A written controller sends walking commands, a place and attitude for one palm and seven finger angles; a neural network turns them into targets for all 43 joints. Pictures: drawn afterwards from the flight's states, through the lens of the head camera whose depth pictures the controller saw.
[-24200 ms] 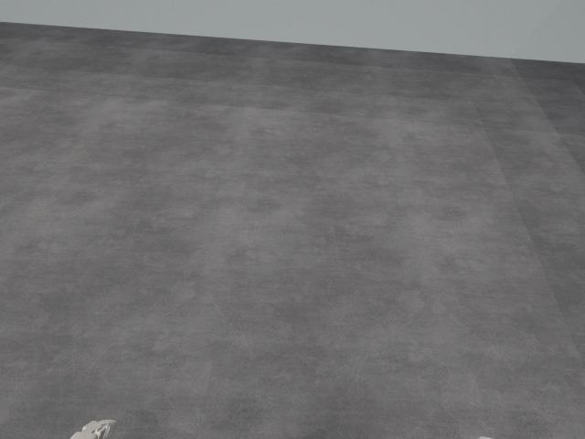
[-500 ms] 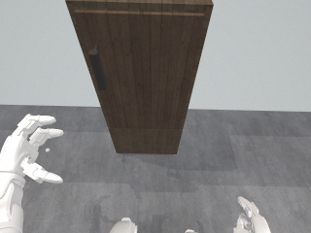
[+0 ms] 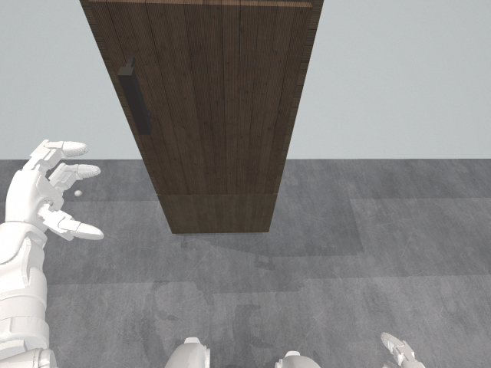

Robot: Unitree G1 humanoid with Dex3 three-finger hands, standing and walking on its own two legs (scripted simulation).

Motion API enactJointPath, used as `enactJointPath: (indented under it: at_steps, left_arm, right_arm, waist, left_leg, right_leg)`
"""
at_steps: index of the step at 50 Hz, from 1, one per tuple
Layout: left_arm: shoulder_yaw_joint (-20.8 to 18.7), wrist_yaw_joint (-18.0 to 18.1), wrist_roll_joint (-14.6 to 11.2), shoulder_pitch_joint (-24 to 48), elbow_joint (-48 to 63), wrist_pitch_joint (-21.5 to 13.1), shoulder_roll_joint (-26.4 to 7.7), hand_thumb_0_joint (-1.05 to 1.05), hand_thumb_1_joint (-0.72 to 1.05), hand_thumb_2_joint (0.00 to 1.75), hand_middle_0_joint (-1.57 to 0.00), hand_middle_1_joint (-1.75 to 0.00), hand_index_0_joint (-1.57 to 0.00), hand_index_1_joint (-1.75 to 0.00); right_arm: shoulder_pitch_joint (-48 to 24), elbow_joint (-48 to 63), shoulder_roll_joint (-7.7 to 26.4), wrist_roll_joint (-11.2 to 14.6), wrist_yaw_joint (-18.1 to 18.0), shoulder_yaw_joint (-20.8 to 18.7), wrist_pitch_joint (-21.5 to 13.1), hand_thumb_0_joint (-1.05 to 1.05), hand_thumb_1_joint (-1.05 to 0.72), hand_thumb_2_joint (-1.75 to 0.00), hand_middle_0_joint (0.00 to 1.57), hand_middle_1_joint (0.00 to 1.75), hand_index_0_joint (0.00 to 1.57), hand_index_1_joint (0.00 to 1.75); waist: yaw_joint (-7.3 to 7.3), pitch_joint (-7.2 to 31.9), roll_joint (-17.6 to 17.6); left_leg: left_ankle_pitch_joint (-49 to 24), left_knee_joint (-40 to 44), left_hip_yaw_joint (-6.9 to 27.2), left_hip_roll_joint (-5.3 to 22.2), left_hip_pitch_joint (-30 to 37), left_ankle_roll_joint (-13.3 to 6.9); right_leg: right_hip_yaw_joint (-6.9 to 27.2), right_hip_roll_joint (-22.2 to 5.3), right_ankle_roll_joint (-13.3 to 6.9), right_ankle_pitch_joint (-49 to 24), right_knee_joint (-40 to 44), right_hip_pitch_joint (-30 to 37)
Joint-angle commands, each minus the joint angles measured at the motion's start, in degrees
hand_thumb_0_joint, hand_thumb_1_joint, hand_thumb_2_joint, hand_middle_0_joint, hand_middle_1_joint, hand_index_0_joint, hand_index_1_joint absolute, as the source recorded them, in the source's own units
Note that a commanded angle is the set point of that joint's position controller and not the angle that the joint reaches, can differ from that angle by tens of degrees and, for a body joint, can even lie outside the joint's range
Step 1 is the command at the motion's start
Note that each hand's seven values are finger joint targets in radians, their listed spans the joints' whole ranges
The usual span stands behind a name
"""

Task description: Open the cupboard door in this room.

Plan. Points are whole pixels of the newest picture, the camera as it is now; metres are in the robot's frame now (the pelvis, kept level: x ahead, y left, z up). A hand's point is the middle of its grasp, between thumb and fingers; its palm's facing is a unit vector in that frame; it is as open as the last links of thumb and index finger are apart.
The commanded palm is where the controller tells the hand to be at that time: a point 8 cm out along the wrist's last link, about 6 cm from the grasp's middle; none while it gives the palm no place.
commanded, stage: move the hooked fingers beside the handle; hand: left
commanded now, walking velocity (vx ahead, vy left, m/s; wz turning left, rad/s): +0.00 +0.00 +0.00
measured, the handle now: (138, 97) +0.61 +0.23 +0.06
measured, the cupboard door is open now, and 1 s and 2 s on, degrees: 0 0 0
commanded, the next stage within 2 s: slide the fingers in behind the handle in 1.94 s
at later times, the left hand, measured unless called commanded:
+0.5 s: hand (91, 155) +0.44 +0.27 +0.07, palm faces +0.06 -1.00 -0.01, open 14.0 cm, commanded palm +0.42 +0.32 +0.06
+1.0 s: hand (101, 123) +0.51 +0.28 +0.07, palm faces +0.05 -1.00 -0.01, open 14.0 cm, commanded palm +0.51 +0.32 +0.06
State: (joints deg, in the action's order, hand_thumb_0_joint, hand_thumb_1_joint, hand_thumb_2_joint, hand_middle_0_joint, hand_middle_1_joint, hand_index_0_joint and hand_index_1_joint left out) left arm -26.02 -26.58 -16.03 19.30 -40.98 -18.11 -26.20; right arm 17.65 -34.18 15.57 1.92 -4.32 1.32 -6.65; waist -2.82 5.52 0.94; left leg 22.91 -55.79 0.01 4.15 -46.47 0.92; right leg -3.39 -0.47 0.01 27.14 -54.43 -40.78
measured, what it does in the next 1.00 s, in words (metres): stands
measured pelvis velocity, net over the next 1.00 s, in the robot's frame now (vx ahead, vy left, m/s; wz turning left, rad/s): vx -0.01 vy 0.01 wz -0.05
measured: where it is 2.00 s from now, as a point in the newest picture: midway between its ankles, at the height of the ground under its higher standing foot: outside the picture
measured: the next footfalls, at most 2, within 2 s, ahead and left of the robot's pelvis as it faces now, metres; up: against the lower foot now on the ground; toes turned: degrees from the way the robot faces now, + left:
none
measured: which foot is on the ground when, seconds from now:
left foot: down 0.00-1.00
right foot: down 0.00-1.00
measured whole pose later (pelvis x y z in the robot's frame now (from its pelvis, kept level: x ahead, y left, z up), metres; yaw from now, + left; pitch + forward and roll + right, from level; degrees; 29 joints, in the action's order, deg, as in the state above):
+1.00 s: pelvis -0.01 +0.01 -0.02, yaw -3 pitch +23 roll -4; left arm -31.3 -23.8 -4.7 54.6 -72.3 -19.6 -43.9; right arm 22.5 -35.5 16.1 0.0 -3.0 3.2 3.4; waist -11.0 5.1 0.9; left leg 24.5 -63.3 0.3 5.8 -61.7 -0.2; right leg -2.9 1.1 1.0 26.9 -59.3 -55.2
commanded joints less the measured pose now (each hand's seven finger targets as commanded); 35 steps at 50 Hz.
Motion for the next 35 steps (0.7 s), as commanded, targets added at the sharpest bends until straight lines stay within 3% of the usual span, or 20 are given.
enactJointPath:
  at_steps: [1, 4, 7, 9, 10, 14, 17, 19, 21, 22, 25, 27, 31, 33, 35]
  left_arm:
    - [-4.4, 0.7, -0.3, 18.7, 8.2, -4.2, -17.5, 0.00, -0.50, 0.30, -0.30, -1.20, -0.30, -1.20]
    - [-4.0, 1.0, 0.7, 23.2, 6.0, -5.1, -18.2, 0.00, -0.50, 0.30, -0.30, -1.20, -0.30, -1.20]
    - [-4.1, 0.9, 1.2, 25.1, 6.6, -6.7, -18.7, 0.00, -0.50, 0.30, -0.30, -1.20, -0.30, -1.20]
    - [-3.0, 1.2, 1.6, 26.3, 5.9, -6.8, -17.8, 0.00, -0.50, 0.30, -0.30, -1.20, -0.30, -1.20]
    - [-3.0, 1.3, 1.4, 26.5, 3.6, -6.4, -17.4, 0.00, -0.50, 0.30, -0.30, -1.20, -0.30, -1.20]
    - [-4.5, 1.9, 2.9, 31.3, -2.2, -5.7, -20.9, 0.00, -0.50, 0.30, -0.30, -1.20, -0.30, -1.20]
    - [-6.5, 2.1, 3.9, 34.1, -3.4, -6.9, -24.2, 0.00, -0.50, 0.30, -0.30, -1.20, -0.30, -1.20]
    - [-4.9, 2.0, 4.5, 36.7, -4.1, -7.8, -23.0, 0.00, -0.50, 0.30, -0.30, -1.20, -0.30, -1.20]
    - [-4.3, 2.0, 4.4, 38.6, -5.1, -8.5, -22.3, 0.00, -0.50, 0.30, -0.30, -1.20, -0.30, -1.20]
    - [-5.2, 1.8, 4.5, 37.8, -7.8, -8.1, -23.5, 0.00, -0.50, 0.30, -0.30, -1.20, -0.30, -1.20]
    - [-2.4, 1.5, 5.4, 43.6, -9.9, -7.4, -22.4, 0.00, -0.50, 0.30, -0.30, -1.20, -0.30, -1.20]
    - [-4.1, 1.8, 5.8, 44.4, -11.4, -7.1, -25.2, 0.00, -0.50, 0.30, -0.30, -1.20, -0.30, -1.20]
    - [-4.6, 2.9, 6.7, 48.2, -12.3, -7.5, -26.6, 0.00, -0.50, 0.30, -0.30, -1.20, -0.30, -1.20]
    - [-4.9, 3.1, 7.3, 50.6, -13.3, -7.4, -28.4, 0.00, -0.50, 0.30, -0.30, -1.20, -0.30, -1.20]
    - [-5.7, 3.3, 8.0, 51.5, -13.8, -7.3, -30.2, 0.00, -0.50, 0.30, -0.30, -1.20, -0.30, -1.20]
  right_arm:
    - [2.6, 5.8, 9.2, 0.1, -0.5, -3.8, -0.9, 0.00, -0.90, -0.90, 0.20, 0.30, 0.20, 0.30]
    - [3.5, 5.0, 9.4, -0.1, -0.5, -3.9, -0.1, 0.00, -0.90, -0.90, 0.20, 0.30, 0.20, 0.30]
    - [4.5, 4.6, 9.4, -0.3, -0.3, -4.3, 0.5, 0.00, -0.90, -0.90, 0.20, 0.30, 0.20, 0.30]
    - [4.8, 4.2, 9.3, -0.3, -0.1, -4.3, 1.1, 0.00, -0.90, -0.90, 0.20, 0.30, 0.20, 0.30]
    - [5.3, 3.9, 9.4, -0.4, -0.1, -4.2, 1.4, 0.00, -0.90, -0.90, 0.20, 0.30, 0.20, 0.30]
    - [5.9, 3.4, 9.9, -0.4, -0.1, -4.1, 2.8, 0.00, -0.90, -0.90, 0.20, 0.30, 0.20, 0.30]
    - [6.8, 3.4, 10.1, -0.7, -0.1, -4.1, 3.7, 0.00, -0.90, -0.90, 0.20, 0.30, 0.20, 0.30]
    - [7.1, 3.2, 9.9, -0.8, 0.2, -4.0, 4.1, 0.00, -0.90, -0.90, 0.20, 0.30, 0.20, 0.30]
    - [7.6, 2.7, 10.0, -0.9, 0.3, -4.1, 4.5, 0.00, -0.90, -0.90, 0.20, 0.30, 0.20, 0.30]
    - [8.0, 2.6, 10.3, -0.8, 0.3, -4.1, 4.9, 0.00, -0.90, -0.90, 0.20, 0.30, 0.20, 0.30]
    - [8.4, 2.1, 10.4, -0.8, 0.2, -3.8, 5.6, 0.00, -0.90, -0.90, 0.20, 0.30, 0.20, 0.30]
    - [8.9, 2.0, 10.9, -0.9, 0.1, -3.8, 6.0, 0.00, -0.90, -0.90, 0.20, 0.30, 0.20, 0.30]
    - [10.0, 1.5, 10.9, -1.3, 0.2, -3.6, 6.6, 0.00, -0.90, -0.90, 0.20, 0.30, 0.20, 0.30]
    - [10.4, 1.3, 11.2, -1.3, 0.3, -3.4, 7.0, 0.00, -0.90, -0.90, 0.20, 0.30, 0.20, 0.30]
    - [11.1, 1.3, 11.3, -1.5, 0.3, -3.3, 7.3, 0.00, -0.90, -0.90, 0.20, 0.30, 0.20, 0.30]
  waist:
    - [-0.07, 18.1, 3.6]
    - [-0.76, 18.4, 4.1]
    - [-0.37, 22.9, 6.7]
    - [-0.99, 22.5, 7.2]
    - [-1.21, 22.0, 4.9]
    - [-2.03, 19.2, 3.8]
    - [-1.75, 22.4, 4.8]
    - [-2.20, 22.6, 7.3]
    - [-2.92, 23.7, 7.2]
    - [-2.96, 22.8, 5.5]
    - [-4.43, 21.0, 7.4]
    - [-4.24, 22.4, 6.6]
    - [-4.82, 25.1, 7.3]
    - [-5.43, 24.6, 7.2]
    - [-5.19, 26.0, 9.2]
  left_leg:
    - [-12.8, 6.3, 0.2, -3.2, 14.0, -2.4]
    - [-12.5, 6.0, 0.3, -3.1, 14.2, -2.5]
    - [-16.2, 5.3, 0.6, -2.9, 17.5, -2.3]
    - [-16.5, 5.3, 0.8, -2.7, 18.3, -2.3]
    - [-16.7, 5.1, 1.1, -2.7, 17.4, -2.4]
    - [-13.0, 5.2, 0.8, -2.6, 13.7, -2.6]
    - [-15.2, 4.1, 0.6, -2.5, 14.2, -2.6]
    - [-15.1, 3.9, 0.9, -2.3, 15.7, -2.4]
    - [-16.1, 3.2, 1.3, -2.1, 17.1, -2.4]
    - [-15.2, 3.2, 1.3, -2.0, 15.7, -2.5]
    - [-13.9, 3.0, 1.9, -1.9, 15.3, -2.5]
    - [-12.9, 2.6, 1.9, -1.8, 14.5, -2.5]
    - [-14.4, 1.5, 2.3, -1.6, 15.3, -2.5]
    - [-13.8, 1.1, 2.4, -1.6, 13.9, -2.6]
    - [-15.1, 0.6, 2.3, -1.6, 14.1, -2.6]
  right_leg:
    - [1.7, 2.4, -0.7, -16.2, 7.3, 4.2]
    - [1.8, 2.4, -0.7, -15.5, 7.1, 2.9]
    - [1.7, 2.6, -1.0, -18.1, 6.1, 3.2]
    - [1.4, 2.7, -1.0, -17.7, 6.2, 1.6]
    - [1.2, 2.9, -1.1, -17.8, 6.0, 1.6]
    - [1.3, 2.7, -0.7, -15.3, 6.3, 0.4]
    - [1.8, 2.8, -0.8, -17.3, 5.3, 1.0]
    - [1.4, 2.9, -0.9, -16.1, 5.1, -1.3]
    - [1.4, 3.1, -0.9, -16.4, 4.9, -2.6]
    - [1.4, 3.2, -0.9, -15.8, 5.0, -2.6]
    - [1.1, 3.2, -1.1, -13.8, 4.8, -5.8]
    - [1.4, 3.1, -0.8, -12.9, 4.8, -5.8]
    - [1.3, 3.2, -0.8, -13.3, 3.9, -6.8]
    - [1.3, 3.2, -0.7, -13.0, 3.8, -7.1]
    - [1.5, 3.3, -0.9, -13.9, 3.3, -7.0]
